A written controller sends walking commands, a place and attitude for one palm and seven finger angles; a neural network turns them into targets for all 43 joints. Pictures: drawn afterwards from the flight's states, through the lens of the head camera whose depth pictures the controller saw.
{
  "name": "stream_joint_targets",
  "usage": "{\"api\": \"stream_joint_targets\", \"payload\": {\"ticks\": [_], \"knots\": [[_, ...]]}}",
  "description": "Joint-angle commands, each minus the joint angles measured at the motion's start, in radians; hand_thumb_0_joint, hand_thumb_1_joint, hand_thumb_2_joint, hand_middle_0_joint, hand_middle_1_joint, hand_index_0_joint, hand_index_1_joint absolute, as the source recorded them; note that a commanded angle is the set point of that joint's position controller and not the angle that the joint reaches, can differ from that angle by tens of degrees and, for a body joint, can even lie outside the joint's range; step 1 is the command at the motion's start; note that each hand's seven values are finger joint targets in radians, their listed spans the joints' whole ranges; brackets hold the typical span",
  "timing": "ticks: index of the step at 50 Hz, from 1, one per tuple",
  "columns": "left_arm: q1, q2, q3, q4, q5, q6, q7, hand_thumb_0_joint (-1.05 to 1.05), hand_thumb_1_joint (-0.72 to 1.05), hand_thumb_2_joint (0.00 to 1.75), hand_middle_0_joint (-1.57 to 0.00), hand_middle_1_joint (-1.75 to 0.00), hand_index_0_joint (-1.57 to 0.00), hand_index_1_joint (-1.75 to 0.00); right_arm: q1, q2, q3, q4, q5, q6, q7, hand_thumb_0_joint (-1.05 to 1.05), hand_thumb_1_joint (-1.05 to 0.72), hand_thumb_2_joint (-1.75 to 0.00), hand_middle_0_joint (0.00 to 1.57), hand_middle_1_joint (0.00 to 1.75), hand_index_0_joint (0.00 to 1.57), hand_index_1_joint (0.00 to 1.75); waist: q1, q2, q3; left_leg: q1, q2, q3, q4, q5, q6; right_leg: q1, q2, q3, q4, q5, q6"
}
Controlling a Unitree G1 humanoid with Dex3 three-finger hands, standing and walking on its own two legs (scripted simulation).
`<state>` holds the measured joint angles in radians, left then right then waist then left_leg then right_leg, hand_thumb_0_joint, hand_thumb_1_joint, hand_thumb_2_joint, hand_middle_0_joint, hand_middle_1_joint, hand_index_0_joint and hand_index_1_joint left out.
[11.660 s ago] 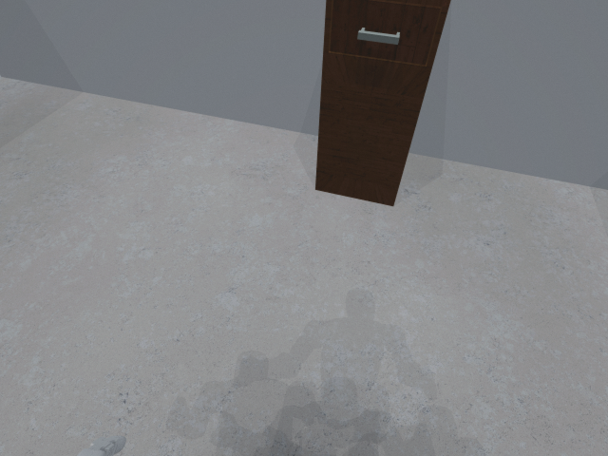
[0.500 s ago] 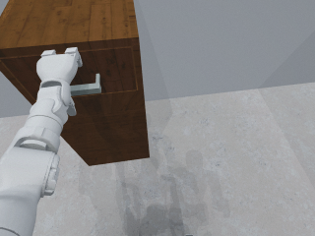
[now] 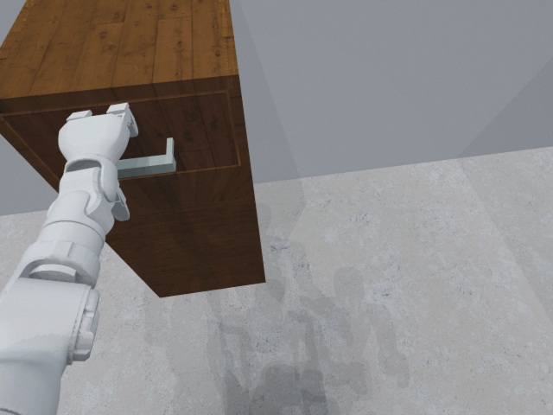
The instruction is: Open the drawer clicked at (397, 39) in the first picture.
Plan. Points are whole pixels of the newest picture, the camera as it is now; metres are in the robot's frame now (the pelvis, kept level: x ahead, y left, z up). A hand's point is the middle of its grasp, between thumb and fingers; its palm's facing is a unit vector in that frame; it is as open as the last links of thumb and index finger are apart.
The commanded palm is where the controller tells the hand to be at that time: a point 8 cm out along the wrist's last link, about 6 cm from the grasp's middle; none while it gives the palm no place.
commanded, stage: move the hooked fingers above the handle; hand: left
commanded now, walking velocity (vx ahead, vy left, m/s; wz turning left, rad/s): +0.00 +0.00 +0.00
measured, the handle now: (135, 157) +0.54 +0.23 +0.02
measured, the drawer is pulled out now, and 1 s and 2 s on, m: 0.00 0.00 0.00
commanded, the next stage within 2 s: none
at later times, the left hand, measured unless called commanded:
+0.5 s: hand (126, 154) +0.49 +0.21 +0.08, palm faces -0.03 +0.00 -1.00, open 13.7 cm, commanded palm +0.46 +0.22 +0.13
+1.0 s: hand (114, 159) +0.48 +0.22 +0.08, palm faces -0.04 +0.00 -1.00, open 13.9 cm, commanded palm +0.46 +0.22 +0.13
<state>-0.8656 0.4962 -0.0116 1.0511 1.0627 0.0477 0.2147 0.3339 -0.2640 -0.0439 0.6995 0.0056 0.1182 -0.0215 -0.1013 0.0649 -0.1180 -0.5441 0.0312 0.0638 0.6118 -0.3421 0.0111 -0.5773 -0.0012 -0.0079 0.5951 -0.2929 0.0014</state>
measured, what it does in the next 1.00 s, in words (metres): stands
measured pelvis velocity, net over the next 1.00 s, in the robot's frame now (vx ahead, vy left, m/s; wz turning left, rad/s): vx -0.01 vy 0.00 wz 0.02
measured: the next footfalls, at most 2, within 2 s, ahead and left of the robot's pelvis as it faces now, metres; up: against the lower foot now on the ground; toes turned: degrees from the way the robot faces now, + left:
none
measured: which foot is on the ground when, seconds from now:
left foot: down 0.00-1.00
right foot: down 0.00-1.00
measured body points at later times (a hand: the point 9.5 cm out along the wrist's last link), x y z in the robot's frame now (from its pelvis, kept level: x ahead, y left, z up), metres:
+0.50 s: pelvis +0.00 +0.00 +0.00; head +0.07 -0.02 +0.44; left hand +0.49 +0.21 +0.14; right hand +0.01 -0.27 -0.14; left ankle -0.04 +0.11 -0.72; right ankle -0.02 -0.12 -0.72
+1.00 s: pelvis -0.01 +0.00 +0.00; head +0.07 -0.01 +0.44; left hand +0.48 +0.22 +0.14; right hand +0.03 -0.28 -0.13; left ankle -0.04 +0.11 -0.72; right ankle -0.01 -0.12 -0.72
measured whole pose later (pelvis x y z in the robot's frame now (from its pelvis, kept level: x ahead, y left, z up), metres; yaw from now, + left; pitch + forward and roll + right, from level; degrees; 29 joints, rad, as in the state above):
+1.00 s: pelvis -0.01 +0.00 +0.00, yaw +1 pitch +15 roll +0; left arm -0.93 0.49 -0.08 1.08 1.06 0.03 0.19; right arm 0.32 -0.27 -0.05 0.70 0.01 0.08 -0.03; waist -0.10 0.05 -0.11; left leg -0.55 0.02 0.05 0.62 -0.33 0.01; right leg -0.57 -0.01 -0.02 0.60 -0.29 0.00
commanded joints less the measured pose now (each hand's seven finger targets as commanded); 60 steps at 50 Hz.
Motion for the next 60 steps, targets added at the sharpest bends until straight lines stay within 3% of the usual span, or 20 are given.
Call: {"api": "stream_joint_targets", "payload": {"ticks": [1, 2, 4, 7, 12, 17, 19, 23, 25, 27, 33, 37, 41, 45, 48, 50, 53, 55, 57, 60], "knots": [[-0.509, 0.227, -0.025, -0.264, -0.014, -0.046, -0.018, 0.00, -0.50, 0.30, -0.30, -1.20, -0.30, -1.20, 0.096, -0.157, -0.065, -0.078, 0.006, -0.026, -0.029, 0.00, -0.90, -0.90, 0.20, 0.30, 0.20, 0.30, -0.026, -0.059, -0.393, 0.213, -0.045, -0.017, -0.028, 0.448, 0.044, 0.274, 0.033, -0.013, -0.046, 0.425, -0.015], [-0.554, 0.190, -0.058, -0.294, -0.018, -0.071, -0.028, 0.00, -0.50, 0.30, -0.30, -1.20, -0.30, -1.20, 0.105, -0.153, -0.068, -0.071, 0.005, -0.030, -0.031, 0.00, -0.90, -0.90, 0.20, 0.30, 0.20, 0.30, -0.048, -0.066, -0.385, 0.237, -0.042, -0.025, -0.023, 0.448, 0.047, 0.249, 0.033, -0.011, -0.056, 0.404, -0.015], [-0.552, 0.197, -0.052, -0.296, -0.020, -0.106, -0.035, 0.00, -0.50, 0.30, -0.30, -1.20, -0.30, -1.20, 0.113, -0.151, -0.070, -0.058, 0.005, -0.036, -0.035, 0.00, -0.90, -0.90, 0.20, 0.30, 0.20, 0.30, -0.044, -0.008, -0.358, 0.266, -0.043, -0.035, -0.019, 0.429, 0.043, 0.195, 0.038, -0.012, -0.056, 0.352, -0.022], [-0.602, 0.134, -0.098, -0.293, -0.027, -0.135, -0.024, 0.00, -0.50, 0.30, -0.30, -1.20, -0.30, -1.20, 0.125, -0.141, -0.068, -0.044, 0.001, -0.044, -0.031, 0.00, -0.90, -0.90, 0.20, 0.30, 0.20, 0.30, -0.058, 0.015, -0.345, 0.279, -0.047, -0.048, -0.007, 0.427, 0.038, 0.142, 0.039, -0.014, -0.054, 0.312, -0.028], [-0.573, 0.282, 0.045, -0.169, -0.004, -0.097, 0.052, 0.00, -0.50, 0.30, -0.30, -1.20, -0.30, -1.20, 0.126, -0.150, -0.052, -0.035, -0.006, -0.046, -0.022, 0.00, -0.90, -0.90, 0.20, 0.30, 0.20, 0.30, -0.016, 0.001, -0.362, 0.170, -0.054, -0.042, -0.004, 0.411, 0.028, 0.182, 0.037, -0.019, -0.015, 0.324, -0.035], [-0.504, 0.328, 0.075, -0.080, 0.034, -0.003, 0.083, 0.00, -0.50, 0.30, -0.30, -1.20, -0.30, -1.20, 0.113, -0.154, -0.046, -0.060, -0.009, -0.042, -0.015, 0.00, -0.90, -0.90, 0.20, 0.30, 0.20, 0.30, 0.010, -0.035, -0.424, 0.112, -0.053, -0.018, 0.004, 0.442, 0.026, 0.258, 0.035, -0.019, 0.011, 0.401, -0.028], [-0.493, 0.283, 0.035, -0.096, 0.027, 0.011, 0.064, 0.00, -0.50, 0.30, -0.30, -1.20, -0.30, -1.20, 0.116, -0.153, -0.052, -0.072, -0.004, -0.041, -0.013, 0.00, -0.90, -0.90, 0.20, 0.30, 0.20, 0.30, 0.005, -0.038, -0.455, 0.136, -0.048, -0.009, 0.005, 0.469, 0.028, 0.274, 0.034, -0.018, 0.008, 0.440, -0.022], [-0.441, 0.322, 0.069, -0.121, 0.011, 0.010, 0.030, 0.00, -0.50, 0.30, -0.30, -1.20, -0.30, -1.20, 0.113, -0.162, -0.053, -0.077, -0.001, -0.031, -0.019, 0.00, -0.90, -0.90, 0.20, 0.30, 0.20, 0.30, 0.016, -0.077, -0.459, 0.134, -0.045, -0.003, -0.010, 0.473, 0.035, 0.324, 0.031, -0.011, -0.005, 0.474, -0.016], [-0.432, 0.287, 0.044, -0.153, 0.001, -0.008, 0.010, 0.00, -0.50, 0.30, -0.30, -1.20, -0.30, -1.20, 0.105, -0.161, -0.054, -0.085, 0.003, -0.032, -0.024, 0.00, -0.90, -0.90, 0.20, 0.30, 0.20, 0.30, 0.011, -0.102, -0.412, 0.129, -0.045, -0.002, -0.024, 0.439, 0.038, 0.319, 0.030, -0.014, -0.020, 0.456, -0.014], [-0.431, 0.284, 0.046, -0.224, -0.008, -0.047, -0.004, 0.00, -0.50, 0.30, -0.30, -1.20, -0.30, -1.20, 0.101, -0.159, -0.058, -0.090, 0.000, -0.034, -0.027, 0.00, -0.90, -0.90, 0.20, 0.30, 0.20, 0.30, 0.015, -0.091, -0.422, 0.153, -0.046, -0.005, -0.026, 0.450, 0.043, 0.333, 0.031, -0.007, -0.031, 0.459, -0.017], [-0.513, 0.224, -0.004, -0.336, -0.005, -0.134, 0.018, 0.00, -0.50, 0.30, -0.30, -1.20, -0.30, -1.20, 0.111, -0.143, -0.069, -0.065, 0.000, -0.048, -0.026, 0.00, -0.90, -0.90, 0.20, 0.30, 0.20, 0.30, -0.010, 0.012, -0.375, 0.237, -0.044, -0.034, -0.024, 0.438, 0.038, 0.215, 0.040, -0.013, -0.041, 0.343, -0.027], [-0.551, 0.265, 0.033, -0.272, 0.000, -0.112, 0.063, 0.00, -0.50, 0.30, -0.30, -1.20, -0.30, -1.20, 0.120, -0.150, -0.065, -0.035, -0.004, -0.052, -0.020, 0.00, -0.90, -0.90, 0.20, 0.30, 0.20, 0.30, -0.016, 0.000, -0.360, 0.214, -0.047, -0.040, -0.022, 0.411, 0.032, 0.192, 0.041, -0.019, -0.036, 0.311, -0.033], [-0.544, 0.242, 0.013, -0.188, 0.009, -0.052, 0.082, 0.00, -0.50, 0.30, -0.30, -1.20, -0.30, -1.20, 0.110, -0.149, -0.060, -0.032, -0.002, -0.056, -0.011, 0.00, -0.90, -0.90, 0.20, 0.30, 0.20, 0.30, -0.014, 0.002, -0.358, 0.196, -0.048, -0.034, -0.026, 0.391, 0.027, 0.184, 0.040, -0.024, -0.030, 0.299, -0.033], [-0.528, 0.214, -0.020, -0.132, 0.001, -0.012, 0.043, 0.00, -0.50, 0.30, -0.30, -1.20, -0.30, -1.20, 0.110, -0.157, -0.058, -0.044, 0.000, -0.053, -0.010, 0.00, -0.90, -0.90, 0.20, 0.30, 0.20, 0.30, -0.019, -0.033, -0.368, 0.190, -0.048, -0.026, -0.026, 0.401, 0.031, 0.208, 0.037, -0.022, -0.033, 0.331, -0.026], [-0.505, 0.203, -0.028, -0.161, -0.008, -0.031, 0.002, 0.00, -0.50, 0.30, -0.30, -1.20, -0.30, -1.20, 0.110, -0.157, -0.059, -0.059, 0.001, -0.048, -0.015, 0.00, -0.90, -0.90, 0.20, 0.30, 0.20, 0.30, -0.011, -0.031, -0.417, 0.219, -0.045, -0.029, -0.016, 0.457, 0.034, 0.234, 0.035, -0.018, -0.025, 0.378, -0.025], [-0.490, 0.166, -0.048, -0.198, -0.015, -0.054, -0.015, 0.00, -0.50, 0.30, -0.30, -1.20, -0.30, -1.20, 0.105, -0.152, -0.063, -0.070, -0.001, -0.046, -0.018, 0.00, -0.90, -0.90, 0.20, 0.30, 0.20, 0.30, -0.012, -0.035, -0.407, 0.237, -0.043, -0.030, -0.011, 0.468, 0.036, 0.220, 0.038, -0.019, -0.030, 0.376, -0.024], [-0.502, 0.194, -0.018, -0.246, -0.015, -0.098, -0.011, 0.00, -0.50, 0.30, -0.30, -1.20, -0.30, -1.20, 0.108, -0.150, -0.064, -0.069, -0.003, -0.047, -0.020, 0.00, -0.90, -0.90, 0.20, 0.30, 0.20, 0.30, -0.009, -0.037, -0.387, 0.235, -0.041, -0.040, -0.009, 0.479, 0.037, 0.210, 0.040, -0.019, -0.027, 0.370, -0.026], [-0.520, 0.260, 0.037, -0.273, -0.003, -0.115, 0.016, 0.00, -0.50, 0.30, -0.30, -1.20, -0.30, -1.20, 0.107, -0.149, -0.062, -0.066, -0.006, -0.048, -0.022, 0.00, -0.90, -0.90, 0.20, 0.30, 0.20, 0.30, 0.003, -0.013, -0.393, 0.223, -0.042, -0.042, -0.006, 0.484, 0.034, 0.209, 0.041, -0.018, -0.015, 0.367, -0.029], [-0.521, 0.306, 0.085, -0.283, 0.007, -0.117, 0.053, 0.00, -0.50, 0.30, -0.30, -1.20, -0.30, -1.20, 0.106, -0.148, -0.060, -0.062, -0.013, -0.048, -0.021, 0.00, -0.90, -0.90, 0.20, 0.30, 0.20, 0.30, 0.018, -0.003, -0.410, 0.209, -0.043, -0.041, -0.004, 0.512, 0.030, 0.228, 0.041, -0.020, -0.005, 0.385, -0.033], [-0.509, 0.310, 0.091, -0.247, 0.027, -0.078, 0.101, 0.00, -0.50, 0.30, -0.30, -1.20, -0.30, -1.20, 0.102, -0.141, -0.058, -0.057, -0.011, -0.052, -0.013, 0.00, -0.90, -0.90, 0.20, 0.30, 0.20, 0.30, 0.024, 0.014, -0.406, 0.187, -0.043, -0.037, -0.004, 0.507, 0.023, 0.217, 0.043, -0.030, 0.008, 0.375, -0.035]]}}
